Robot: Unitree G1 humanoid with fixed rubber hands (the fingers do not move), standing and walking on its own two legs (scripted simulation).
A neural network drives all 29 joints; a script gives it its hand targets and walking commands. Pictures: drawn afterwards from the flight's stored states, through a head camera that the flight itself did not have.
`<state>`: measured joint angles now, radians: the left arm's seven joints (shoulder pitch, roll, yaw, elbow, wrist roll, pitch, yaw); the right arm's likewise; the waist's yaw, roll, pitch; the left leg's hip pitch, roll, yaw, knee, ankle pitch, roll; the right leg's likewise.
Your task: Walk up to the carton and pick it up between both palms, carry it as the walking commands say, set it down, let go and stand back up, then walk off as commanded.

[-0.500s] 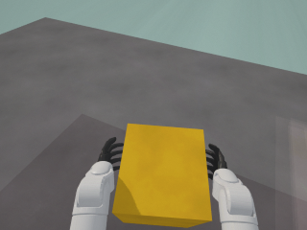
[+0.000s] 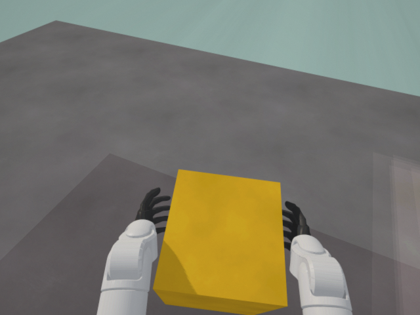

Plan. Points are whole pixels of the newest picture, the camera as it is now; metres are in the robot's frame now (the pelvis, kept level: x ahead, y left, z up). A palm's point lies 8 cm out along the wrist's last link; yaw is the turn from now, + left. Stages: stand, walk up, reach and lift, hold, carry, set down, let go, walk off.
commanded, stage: carry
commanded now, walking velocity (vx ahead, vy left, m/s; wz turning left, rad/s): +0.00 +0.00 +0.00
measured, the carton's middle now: (218, 248) +0.28 +0.01 -0.04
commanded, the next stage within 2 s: hold in 0.30 s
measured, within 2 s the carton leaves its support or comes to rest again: neither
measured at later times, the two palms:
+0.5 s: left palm (146, 236) +0.26 +0.14 +0.04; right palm (302, 253) +0.25 -0.15 +0.02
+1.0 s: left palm (155, 219) +0.32 +0.14 +0.00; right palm (293, 247) +0.27 -0.14 -0.01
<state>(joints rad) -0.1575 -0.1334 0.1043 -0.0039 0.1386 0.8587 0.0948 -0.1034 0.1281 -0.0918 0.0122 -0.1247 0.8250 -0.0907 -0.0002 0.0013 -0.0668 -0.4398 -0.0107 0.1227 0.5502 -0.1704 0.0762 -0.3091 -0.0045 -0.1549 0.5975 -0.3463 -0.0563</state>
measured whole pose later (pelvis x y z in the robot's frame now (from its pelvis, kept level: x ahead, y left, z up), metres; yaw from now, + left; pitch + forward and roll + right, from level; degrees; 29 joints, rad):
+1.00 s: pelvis +0.00 +0.03 +0.00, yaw -11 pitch -4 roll -1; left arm -0.38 -0.19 0.39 0.46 0.31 0.54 0.04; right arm -0.38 0.18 -0.33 0.59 -0.31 0.52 -0.04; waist 0.07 -0.01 0.09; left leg -0.29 -0.06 -0.03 0.56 -0.20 0.05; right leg -0.20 0.08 0.07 0.56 -0.30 -0.03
